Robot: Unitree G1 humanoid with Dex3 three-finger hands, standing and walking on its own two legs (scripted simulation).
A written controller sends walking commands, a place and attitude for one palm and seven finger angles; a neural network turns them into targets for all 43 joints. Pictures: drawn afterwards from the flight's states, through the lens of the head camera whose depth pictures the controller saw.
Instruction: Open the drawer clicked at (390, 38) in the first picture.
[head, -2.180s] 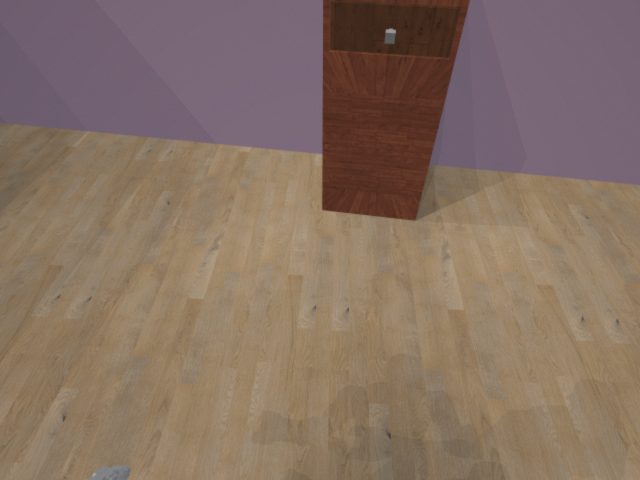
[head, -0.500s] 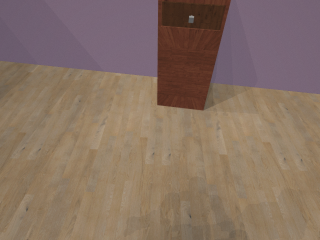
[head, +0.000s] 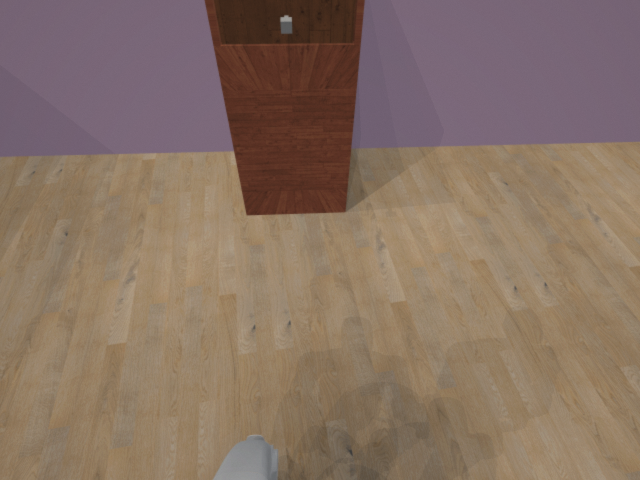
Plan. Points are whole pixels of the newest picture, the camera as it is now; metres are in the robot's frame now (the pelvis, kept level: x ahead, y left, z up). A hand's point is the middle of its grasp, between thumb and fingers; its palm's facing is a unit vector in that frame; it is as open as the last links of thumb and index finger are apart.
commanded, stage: walk to a spot facing it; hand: left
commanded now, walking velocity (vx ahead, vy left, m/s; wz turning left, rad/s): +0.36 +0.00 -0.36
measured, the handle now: (286, 22) +1.21 +0.20 +0.03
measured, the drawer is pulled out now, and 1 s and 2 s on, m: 0.00 0.00 0.00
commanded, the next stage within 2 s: turn to face it in 0.84 s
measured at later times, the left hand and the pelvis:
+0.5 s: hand (210, 339) +0.35 +0.22 -0.16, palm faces -0.23 -0.95 -0.20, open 7.4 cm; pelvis +0.20 +0.06 +0.00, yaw -16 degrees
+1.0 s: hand (296, 270) +0.52 +0.10 -0.17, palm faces -0.43 -0.88 -0.21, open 7.2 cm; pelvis +0.38 -0.05 -0.01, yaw -28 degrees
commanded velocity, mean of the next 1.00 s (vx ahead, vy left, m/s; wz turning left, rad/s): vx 0.28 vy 0.00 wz -0.37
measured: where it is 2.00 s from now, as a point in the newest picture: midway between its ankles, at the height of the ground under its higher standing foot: (356, 411)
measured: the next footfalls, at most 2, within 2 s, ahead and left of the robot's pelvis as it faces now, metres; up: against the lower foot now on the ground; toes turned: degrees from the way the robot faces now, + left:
left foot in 0.14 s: +0.22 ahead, +0.15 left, +0.00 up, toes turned +3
right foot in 0.70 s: +0.37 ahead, -0.15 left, +0.00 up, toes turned -31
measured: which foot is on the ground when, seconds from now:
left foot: up 0.00-0.12, down 0.14-0.70, up 0.72-1.00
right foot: down 0.00-0.16, up 0.18-0.68, down 0.70-1.00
